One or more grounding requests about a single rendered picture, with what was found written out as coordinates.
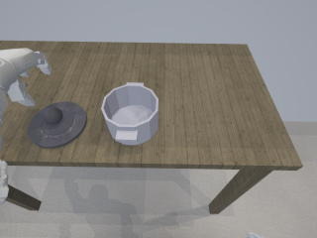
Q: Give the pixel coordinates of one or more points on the lid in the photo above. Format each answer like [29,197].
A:
[51,136]

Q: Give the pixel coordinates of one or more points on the pot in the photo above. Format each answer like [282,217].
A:
[131,112]

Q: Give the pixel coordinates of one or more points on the left robot forearm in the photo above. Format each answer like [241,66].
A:
[8,75]

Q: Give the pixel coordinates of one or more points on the knob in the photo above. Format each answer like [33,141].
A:
[52,115]

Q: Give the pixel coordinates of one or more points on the table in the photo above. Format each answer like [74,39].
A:
[214,112]

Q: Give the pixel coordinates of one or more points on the left robot hand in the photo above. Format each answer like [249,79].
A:
[22,60]

